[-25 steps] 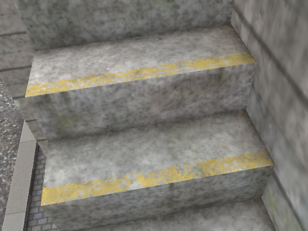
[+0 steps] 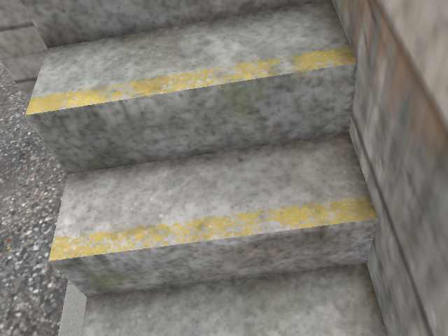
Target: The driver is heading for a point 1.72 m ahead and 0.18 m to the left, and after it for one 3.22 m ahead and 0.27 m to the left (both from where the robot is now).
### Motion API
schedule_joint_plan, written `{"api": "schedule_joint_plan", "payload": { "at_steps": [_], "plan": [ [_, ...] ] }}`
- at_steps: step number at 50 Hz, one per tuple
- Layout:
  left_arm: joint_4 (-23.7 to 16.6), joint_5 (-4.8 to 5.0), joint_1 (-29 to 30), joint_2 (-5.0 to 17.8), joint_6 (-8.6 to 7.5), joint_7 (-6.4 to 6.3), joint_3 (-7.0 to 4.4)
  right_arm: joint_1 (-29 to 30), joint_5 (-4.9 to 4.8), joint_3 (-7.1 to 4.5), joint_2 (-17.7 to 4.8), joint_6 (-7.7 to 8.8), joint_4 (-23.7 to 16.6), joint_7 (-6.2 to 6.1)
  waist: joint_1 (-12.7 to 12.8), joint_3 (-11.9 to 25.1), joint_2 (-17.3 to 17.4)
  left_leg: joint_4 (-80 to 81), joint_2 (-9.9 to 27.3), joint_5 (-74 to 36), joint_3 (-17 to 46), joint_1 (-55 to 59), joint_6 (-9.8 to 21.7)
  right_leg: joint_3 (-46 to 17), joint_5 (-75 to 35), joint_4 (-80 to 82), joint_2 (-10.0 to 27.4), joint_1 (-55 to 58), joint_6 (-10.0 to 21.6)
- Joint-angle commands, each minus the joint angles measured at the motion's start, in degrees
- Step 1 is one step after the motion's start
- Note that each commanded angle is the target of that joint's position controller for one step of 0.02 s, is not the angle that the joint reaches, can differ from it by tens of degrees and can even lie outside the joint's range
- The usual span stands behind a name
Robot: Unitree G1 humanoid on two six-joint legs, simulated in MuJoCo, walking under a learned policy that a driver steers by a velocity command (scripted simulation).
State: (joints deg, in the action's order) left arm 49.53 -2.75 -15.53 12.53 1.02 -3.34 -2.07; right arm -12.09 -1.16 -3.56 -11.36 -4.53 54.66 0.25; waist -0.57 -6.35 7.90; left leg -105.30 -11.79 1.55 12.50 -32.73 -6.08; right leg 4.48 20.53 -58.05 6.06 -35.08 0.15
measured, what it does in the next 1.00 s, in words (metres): steps to the left, turning left: left foot, then right foot 0.20 m lower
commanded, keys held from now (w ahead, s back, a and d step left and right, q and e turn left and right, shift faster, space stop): w+q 0.46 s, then w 0.54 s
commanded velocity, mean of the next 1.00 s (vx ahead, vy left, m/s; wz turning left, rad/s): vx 0.25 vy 0.01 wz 0.33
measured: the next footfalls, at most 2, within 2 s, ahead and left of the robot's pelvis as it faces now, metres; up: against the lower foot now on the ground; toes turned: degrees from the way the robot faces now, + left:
left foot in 0.46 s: +0.03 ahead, +0.28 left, +0.00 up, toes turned +24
right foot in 0.88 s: -0.11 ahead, +0.00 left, -0.19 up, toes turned +10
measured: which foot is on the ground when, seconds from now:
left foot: up 0.00-0.44, down 0.46-1.00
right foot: down 0.00-0.46, up 0.48-0.86, down 0.88-1.00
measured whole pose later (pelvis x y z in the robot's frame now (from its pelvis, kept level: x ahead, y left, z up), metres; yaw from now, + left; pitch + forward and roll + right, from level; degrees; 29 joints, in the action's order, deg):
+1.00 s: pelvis -0.09 +0.11 -0.13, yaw +15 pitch -3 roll +3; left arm 53.6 1.4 -25.7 13.4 2.1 1.2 -1.1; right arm -4.1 -5.7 6.4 -0.7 -0.1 27.5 -2.6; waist 5.6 2.1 -6.8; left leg -90.7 4.0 49.7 -6.2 -52.0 -4.6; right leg 7.4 23.7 -22.5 4.9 1.6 2.8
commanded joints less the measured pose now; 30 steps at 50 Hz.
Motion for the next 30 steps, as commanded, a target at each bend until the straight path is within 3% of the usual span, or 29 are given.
{"api": "schedule_joint_plan", "payload": {
  "at_steps": [1,3,5,7,8,9,11,12,14,15,16,17,18,19,20,21,22,23,24,25,26,27,28,29,30],
  "plan": [
    [-7.74,0.57,1.23,2.51,-0.12,-2.81,-0.55,4.32,0.98,-0.44,-2.49,-0.61,-11.04,-0.48,-1.38,8.83,-12.47,-3.77,3.74,-1.58,4.70,-8.02,0.59,-19.41,-13.04,26.99,14.14,14.41,8.96],
    [-9.01,1.79,-1.72,4.05,0.65,-3.33,-0.89,3.46,0.04,0.40,0.09,-1.51,-12.84,-0.44,-2.08,4.33,-11.60,0.59,5.48,2.56,1.93,-8.76,0.71,-11.94,-8.07,30.06,13.70,10.00,8.30],
    [-10.09,2.42,-4.58,7.59,1.74,-3.39,-1.83,4.73,-0.52,1.01,1.63,-2.17,-14.27,-1.89,-1.35,1.33,-16.62,4.23,8.04,10.11,-0.67,-11.94,-0.68,-8.81,-0.58,36.19,13.93,9.22,7.61],
    [-12.12,1.70,-5.46,9.92,2.84,-3.92,-2.48,5.21,-0.79,0.97,0.84,-2.34,-16.26,-2.37,-0.88,0.84,-19.93,6.16,9.69,10.76,-0.57,-15.09,-2.60,-7.78,4.39,39.18,14.67,11.46,7.68],
    [-13.88,1.79,-6.13,12.39,3.52,-3.98,-3.16,4.63,-1.30,1.86,1.93,-2.63,-16.82,-2.58,-0.15,0.55,-23.25,8.44,11.77,17.92,-1.91,-17.58,-3.74,-7.43,6.16,43.99,16.05,14.30,8.77],
    [-15.16,1.86,-6.25,13.79,3.65,-4.27,-3.80,3.36,-1.00,2.01,1.18,-2.89,-17.65,-2.60,-0.15,0.44,-22.70,9.56,13.10,19.24,-2.20,-17.55,-4.67,-8.02,8.11,45.00,17.21,14.81,9.46],
    [-17.48,1.37,-3.51,14.17,3.70,-4.51,-3.61,-0.12,-0.64,2.22,0.36,-2.88,-17.91,-2.88,-1.55,1.57,-20.67,6.42,14.01,17.13,-4.12,-14.32,-5.58,-6.02,8.60,44.68,17.23,12.46,9.96],
    [-18.03,2.15,-3.39,15.00,3.73,-4.74,-3.90,-1.53,-0.65,2.36,0.19,-2.62,-18.41,-2.55,-2.24,1.99,-19.71,6.53,14.92,17.11,-4.14,-13.91,-5.66,-5.68,8.97,44.79,17.74,12.74,9.86],
    [-19.66,2.23,-1.90,15.44,3.40,-4.69,-4.26,-4.50,-0.57,1.96,-1.55,-2.27,-19.49,-2.22,-3.03,3.28,-15.63,9.92,16.32,17.78,-4.03,-10.61,-5.08,-3.97,9.72,45.15,18.23,13.88,9.47],
    [-20.70,1.40,0.93,15.06,3.93,-4.44,-4.28,-4.68,-0.45,1.85,-1.74,-1.80,-20.17,-1.80,-3.74,4.44,-17.11,16.99,16.81,18.57,-5.22,-6.41,-4.55,-0.96,9.79,44.52,16.40,14.12,8.21],
    [-21.12,1.81,-0.73,15.71,4.52,-4.53,-4.65,-3.21,-1.14,1.96,-2.08,-1.28,-22.25,-0.97,-2.88,5.04,-19.19,30.31,18.66,19.69,-6.70,-6.14,-3.51,0.46,12.21,44.15,14.89,18.38,7.53],
    [-22.13,2.72,0.63,16.05,4.44,-4.57,-5.13,-0.97,-2.17,1.70,-3.45,-1.03,-23.76,0.03,-2.31,5.93,-19.06,41.23,19.21,19.42,-10.25,-2.62,-2.12,0.77,17.83,44.59,14.54,18.13,7.61],
    [-22.04,3.21,2.86,14.03,5.10,-5.42,-4.61,-0.18,-2.29,1.40,-3.44,-0.82,-23.19,-0.01,-1.65,5.50,-21.35,49.80,18.21,16.42,-12.47,2.02,-0.68,0.81,17.69,44.04,13.02,17.47,8.35],
    [-22.82,4.40,3.71,12.79,5.01,-5.61,-4.03,-1.53,-1.80,1.19,-4.11,-0.62,-22.80,-0.66,-1.48,5.74,-22.34,57.29,17.05,12.07,-15.65,3.86,0.56,1.14,22.22,43.43,12.65,19.85,8.71],
    [-22.61,5.32,6.39,11.22,5.24,-5.30,-4.17,-1.72,-1.75,1.02,-3.06,-0.29,-21.72,-0.04,-1.79,5.75,-20.24,66.06,18.14,6.47,-16.25,7.48,2.96,0.93,20.47,39.06,12.82,19.39,8.28],
    [-21.04,6.60,4.78,10.14,5.38,-4.83,-4.08,-5.63,-1.10,0.78,-2.70,-0.28,-20.19,0.21,-2.06,6.01,-18.70,75.32,17.94,5.08,-16.89,9.20,5.31,1.57,17.87,33.21,12.68,21.49,7.26],
    [-20.64,6.14,1.98,9.54,5.15,-4.06,-4.29,-7.34,-0.57,0.27,-2.94,-0.09,-18.41,0.45,-0.54,5.45,-12.88,81.50,16.99,4.87,-16.82,12.01,6.67,3.00,15.46,24.72,11.25,21.44,6.22],
    [-19.76,6.10,0.98,6.64,5.12,-4.36,-3.67,-9.42,-0.98,0.23,-2.94,0.62,-16.39,0.08,0.07,4.82,-10.57,88.50,16.25,4.85,-16.39,12.45,6.89,4.46,12.93,16.63,8.40,21.52,5.47],
    [-18.45,4.99,-2.12,5.81,4.99,-4.04,-4.04,-8.23,2.08,-1.20,-7.71,1.53,-17.59,0.15,1.17,5.12,3.75,79.79,13.83,5.51,-14.67,18.00,6.72,6.95,16.73,5.09,0.01,11.68,2.09],
    [-19.80,4.55,2.47,6.82,5.13,-4.51,-4.24,-12.47,6.07,-2.48,-14.84,2.47,-20.21,0.33,-6.50,4.72,15.02,82.67,23.59,6.60,3.79,12.85,13.69,7.56,22.27,-20.48,-6.51,-0.66,-1.75],
    [-26.62,6.08,13.89,3.31,2.38,-1.85,-2.66,-4.90,6.65,0.25,-10.19,4.41,-21.37,0.25,-2.04,3.88,20.00,77.60,19.53,11.14,-0.98,6.68,10.06,-2.28,21.04,-41.07,-3.87,-4.58,-0.56],
    [-26.15,5.66,12.58,3.67,0.31,0.29,-2.35,-3.77,7.23,2.07,-7.19,6.31,-22.42,-0.44,0.24,11.80,15.01,70.63,18.70,11.58,-2.45,12.06,7.34,-7.33,15.38,-44.59,-3.41,-7.84,2.36],
    [-23.01,4.65,5.54,2.84,-0.14,1.15,-1.40,1.03,6.26,3.10,-4.73,6.51,-25.67,-1.07,2.22,14.93,8.87,67.59,17.42,8.57,-8.06,9.81,6.69,-2.91,11.07,-53.84,-6.15,-2.55,0.76],
    [-21.32,4.12,0.18,4.22,-0.31,1.40,-1.27,1.31,3.65,3.89,-5.31,7.31,-28.36,-2.20,3.03,16.06,6.01,69.70,21.68,18.13,-0.14,7.79,8.21,-6.09,8.31,-51.51,-5.89,-0.60,0.14],
    [-21.55,3.83,-0.43,5.30,0.22,2.49,-1.31,5.66,2.20,3.83,-6.44,8.00,-30.73,-3.29,3.97,13.37,3.80,72.04,24.60,27.49,5.08,-2.84,10.46,-6.42,-0.59,-57.57,-8.08,5.97,-1.98]
  ]
}}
